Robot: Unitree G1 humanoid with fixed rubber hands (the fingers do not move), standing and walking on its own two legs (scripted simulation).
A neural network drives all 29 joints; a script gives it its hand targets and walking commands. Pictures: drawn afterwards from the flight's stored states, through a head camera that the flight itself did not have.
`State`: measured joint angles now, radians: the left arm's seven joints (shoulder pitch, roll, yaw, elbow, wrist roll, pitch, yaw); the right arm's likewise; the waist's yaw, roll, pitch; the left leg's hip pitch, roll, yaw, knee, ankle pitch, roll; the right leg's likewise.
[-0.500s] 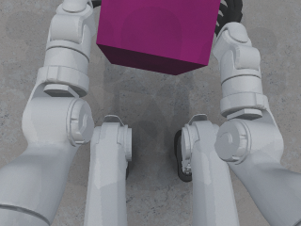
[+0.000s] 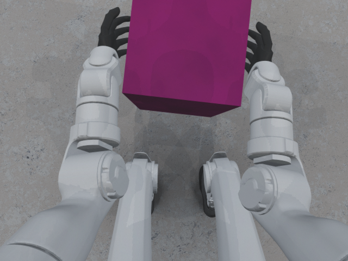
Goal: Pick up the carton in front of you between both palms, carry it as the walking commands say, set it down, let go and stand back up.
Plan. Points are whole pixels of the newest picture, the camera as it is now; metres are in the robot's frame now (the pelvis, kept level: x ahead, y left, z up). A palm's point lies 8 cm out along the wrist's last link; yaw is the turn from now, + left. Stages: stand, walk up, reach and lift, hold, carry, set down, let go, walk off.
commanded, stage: reach and lift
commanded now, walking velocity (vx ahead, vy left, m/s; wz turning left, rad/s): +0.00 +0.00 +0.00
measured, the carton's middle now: (182, 66) +0.51 +0.00 -0.13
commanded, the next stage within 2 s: none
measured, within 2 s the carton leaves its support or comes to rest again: neither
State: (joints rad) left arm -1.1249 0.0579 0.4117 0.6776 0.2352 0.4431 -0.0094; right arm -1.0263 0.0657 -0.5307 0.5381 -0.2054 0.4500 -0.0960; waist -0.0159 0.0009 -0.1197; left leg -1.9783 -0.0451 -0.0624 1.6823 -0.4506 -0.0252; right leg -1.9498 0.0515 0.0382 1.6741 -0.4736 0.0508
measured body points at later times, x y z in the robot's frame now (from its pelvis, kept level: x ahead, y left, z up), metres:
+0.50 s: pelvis +0.05 +0.01 +0.14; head +0.21 +0.01 +0.56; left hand +0.47 +0.15 +0.10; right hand +0.46 -0.15 +0.10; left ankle +0.11 +0.12 -0.48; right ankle +0.11 -0.13 -0.48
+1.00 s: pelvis +0.09 -0.01 +0.25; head +0.10 +0.00 +0.70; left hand +0.41 +0.15 +0.25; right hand +0.41 -0.15 +0.25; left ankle +0.11 +0.12 -0.48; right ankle +0.11 -0.13 -0.48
